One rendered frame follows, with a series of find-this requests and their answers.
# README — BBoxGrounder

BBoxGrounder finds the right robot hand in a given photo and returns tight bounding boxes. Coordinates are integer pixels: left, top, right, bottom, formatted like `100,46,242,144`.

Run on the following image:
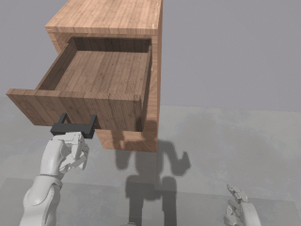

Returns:
223,184,261,226

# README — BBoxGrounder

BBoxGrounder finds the handle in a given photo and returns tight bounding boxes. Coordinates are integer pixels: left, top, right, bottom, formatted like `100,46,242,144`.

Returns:
50,112,97,139

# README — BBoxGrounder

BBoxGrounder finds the left robot forearm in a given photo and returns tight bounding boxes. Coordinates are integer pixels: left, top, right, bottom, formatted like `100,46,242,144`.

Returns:
19,174,63,226

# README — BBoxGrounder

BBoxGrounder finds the left robot hand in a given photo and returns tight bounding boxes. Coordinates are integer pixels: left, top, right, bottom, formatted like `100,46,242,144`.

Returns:
40,132,89,181

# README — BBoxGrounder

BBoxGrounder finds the drawer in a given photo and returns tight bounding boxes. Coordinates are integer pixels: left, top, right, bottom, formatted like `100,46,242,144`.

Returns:
6,36,152,132

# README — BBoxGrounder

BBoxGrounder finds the cabinet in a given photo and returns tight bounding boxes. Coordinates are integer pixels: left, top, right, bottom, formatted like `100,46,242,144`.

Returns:
45,0,163,153

